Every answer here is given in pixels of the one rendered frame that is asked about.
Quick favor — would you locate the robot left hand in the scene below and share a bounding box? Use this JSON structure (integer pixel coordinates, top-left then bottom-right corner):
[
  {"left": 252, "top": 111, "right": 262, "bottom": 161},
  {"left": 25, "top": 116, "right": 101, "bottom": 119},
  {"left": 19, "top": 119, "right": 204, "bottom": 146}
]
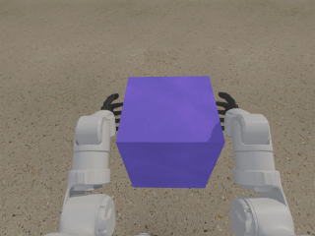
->
[{"left": 100, "top": 93, "right": 123, "bottom": 131}]

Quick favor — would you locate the robot right upper arm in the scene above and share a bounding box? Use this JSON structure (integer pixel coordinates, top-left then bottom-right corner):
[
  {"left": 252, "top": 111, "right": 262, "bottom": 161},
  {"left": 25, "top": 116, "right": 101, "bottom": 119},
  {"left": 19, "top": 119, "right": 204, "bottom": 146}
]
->
[{"left": 230, "top": 195, "right": 311, "bottom": 236}]

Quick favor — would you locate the robot left upper arm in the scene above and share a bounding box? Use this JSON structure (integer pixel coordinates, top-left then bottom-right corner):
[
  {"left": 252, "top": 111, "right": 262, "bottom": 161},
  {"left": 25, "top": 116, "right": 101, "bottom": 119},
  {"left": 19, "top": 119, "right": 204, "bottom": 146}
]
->
[{"left": 43, "top": 194, "right": 116, "bottom": 236}]

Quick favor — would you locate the carton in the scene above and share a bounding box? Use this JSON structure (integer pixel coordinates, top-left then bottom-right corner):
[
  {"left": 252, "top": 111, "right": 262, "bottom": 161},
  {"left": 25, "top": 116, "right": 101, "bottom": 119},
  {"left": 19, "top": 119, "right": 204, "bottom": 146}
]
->
[{"left": 115, "top": 76, "right": 225, "bottom": 189}]

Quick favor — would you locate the robot left forearm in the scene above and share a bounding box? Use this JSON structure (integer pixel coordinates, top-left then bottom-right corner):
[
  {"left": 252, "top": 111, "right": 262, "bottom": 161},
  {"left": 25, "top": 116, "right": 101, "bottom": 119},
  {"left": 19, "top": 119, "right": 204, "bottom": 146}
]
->
[{"left": 59, "top": 109, "right": 116, "bottom": 231}]

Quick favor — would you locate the robot right hand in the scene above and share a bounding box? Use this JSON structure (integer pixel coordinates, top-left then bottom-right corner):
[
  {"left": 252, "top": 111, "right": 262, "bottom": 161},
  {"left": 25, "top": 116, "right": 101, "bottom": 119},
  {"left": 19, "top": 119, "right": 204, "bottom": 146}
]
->
[{"left": 216, "top": 91, "right": 238, "bottom": 131}]

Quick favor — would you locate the robot right forearm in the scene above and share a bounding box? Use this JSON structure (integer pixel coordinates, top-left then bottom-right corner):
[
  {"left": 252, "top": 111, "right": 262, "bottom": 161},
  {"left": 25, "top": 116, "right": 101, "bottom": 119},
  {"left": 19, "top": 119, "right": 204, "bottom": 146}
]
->
[{"left": 223, "top": 108, "right": 294, "bottom": 231}]

